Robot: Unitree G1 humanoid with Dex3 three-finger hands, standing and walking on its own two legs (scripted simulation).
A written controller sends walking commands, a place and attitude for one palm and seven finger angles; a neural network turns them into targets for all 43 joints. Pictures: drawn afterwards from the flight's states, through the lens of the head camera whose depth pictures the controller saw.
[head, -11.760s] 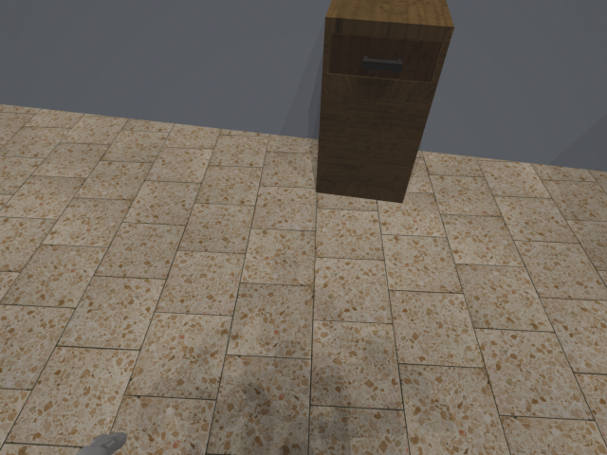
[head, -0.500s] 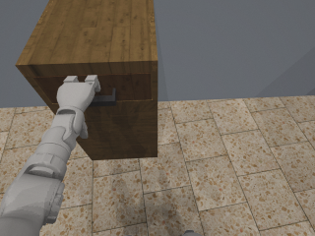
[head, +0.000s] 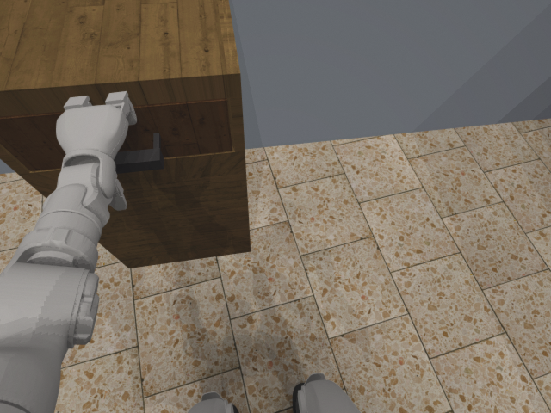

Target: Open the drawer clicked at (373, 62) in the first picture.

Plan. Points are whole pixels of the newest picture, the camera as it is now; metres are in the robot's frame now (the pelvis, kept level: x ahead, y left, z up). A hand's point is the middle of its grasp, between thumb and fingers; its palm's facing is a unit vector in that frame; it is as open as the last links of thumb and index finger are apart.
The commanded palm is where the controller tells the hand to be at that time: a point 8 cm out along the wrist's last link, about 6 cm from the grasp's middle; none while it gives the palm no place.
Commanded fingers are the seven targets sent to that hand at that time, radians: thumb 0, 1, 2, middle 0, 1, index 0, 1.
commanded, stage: move the hooked fingers above the handle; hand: left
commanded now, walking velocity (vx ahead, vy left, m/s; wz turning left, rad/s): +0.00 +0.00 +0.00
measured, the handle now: (121, 152) +0.56 +0.21 -0.04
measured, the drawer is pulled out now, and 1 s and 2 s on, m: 0.00 0.00 0.00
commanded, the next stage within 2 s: none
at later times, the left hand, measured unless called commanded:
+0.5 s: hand (103, 159) +0.50 +0.21 +0.03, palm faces -0.03 -0.01 -1.00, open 13.9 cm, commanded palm +0.49 +0.20 +0.07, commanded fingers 0.00 -0.50 0.30 -0.30 -1.20 -0.30 -1.20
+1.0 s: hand (105, 157) +0.51 +0.21 +0.01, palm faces -0.08 -0.01 -1.00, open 13.7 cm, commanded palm +0.50 +0.21 +0.07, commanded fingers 0.00 -0.50 0.30 -0.30 -1.20 -0.30 -1.20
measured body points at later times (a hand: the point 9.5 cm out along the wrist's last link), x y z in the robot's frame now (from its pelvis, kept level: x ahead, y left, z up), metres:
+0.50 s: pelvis +0.00 +0.00 +0.00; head +0.11 +0.01 +0.44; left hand +0.49 +0.21 +0.08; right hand +0.01 -0.27 -0.12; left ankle -0.02 +0.10 -0.69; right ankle +0.01 -0.13 -0.69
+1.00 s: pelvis +0.00 +0.00 +0.00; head +0.13 -0.01 +0.43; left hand +0.51 +0.21 +0.07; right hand -0.03 -0.27 -0.13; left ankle -0.02 +0.10 -0.69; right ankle +0.01 -0.13 -0.69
